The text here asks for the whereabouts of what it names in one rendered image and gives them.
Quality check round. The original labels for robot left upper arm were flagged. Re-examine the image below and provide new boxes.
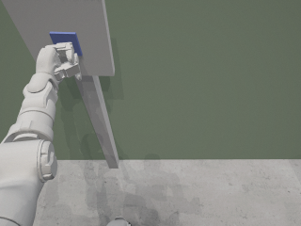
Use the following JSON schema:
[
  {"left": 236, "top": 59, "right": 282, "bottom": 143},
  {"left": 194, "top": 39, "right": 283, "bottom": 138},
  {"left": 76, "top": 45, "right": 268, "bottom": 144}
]
[{"left": 0, "top": 139, "right": 57, "bottom": 226}]

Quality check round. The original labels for robot left shin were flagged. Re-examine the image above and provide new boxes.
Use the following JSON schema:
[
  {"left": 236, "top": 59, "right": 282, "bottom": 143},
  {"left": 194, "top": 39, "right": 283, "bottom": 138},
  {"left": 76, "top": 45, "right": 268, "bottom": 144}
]
[{"left": 115, "top": 217, "right": 127, "bottom": 222}]

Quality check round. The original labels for panel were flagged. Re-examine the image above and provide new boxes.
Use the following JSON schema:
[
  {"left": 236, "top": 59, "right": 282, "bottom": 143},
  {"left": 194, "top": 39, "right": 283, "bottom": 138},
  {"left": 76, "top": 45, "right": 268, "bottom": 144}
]
[{"left": 1, "top": 0, "right": 119, "bottom": 169}]

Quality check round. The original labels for left robot forearm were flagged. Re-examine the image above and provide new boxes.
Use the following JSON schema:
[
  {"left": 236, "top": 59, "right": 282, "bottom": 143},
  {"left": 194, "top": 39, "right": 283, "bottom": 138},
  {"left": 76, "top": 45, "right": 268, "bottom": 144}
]
[{"left": 0, "top": 73, "right": 59, "bottom": 145}]

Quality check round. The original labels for button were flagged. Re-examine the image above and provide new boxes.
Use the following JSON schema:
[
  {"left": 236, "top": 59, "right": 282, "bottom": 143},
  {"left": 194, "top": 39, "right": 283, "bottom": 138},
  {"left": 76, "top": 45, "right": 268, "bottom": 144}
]
[{"left": 49, "top": 31, "right": 83, "bottom": 57}]

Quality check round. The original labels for robot left hand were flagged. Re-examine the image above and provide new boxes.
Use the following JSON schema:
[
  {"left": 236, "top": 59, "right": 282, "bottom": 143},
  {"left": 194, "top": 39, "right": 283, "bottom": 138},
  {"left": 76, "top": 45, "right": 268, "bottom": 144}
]
[{"left": 36, "top": 42, "right": 82, "bottom": 85}]

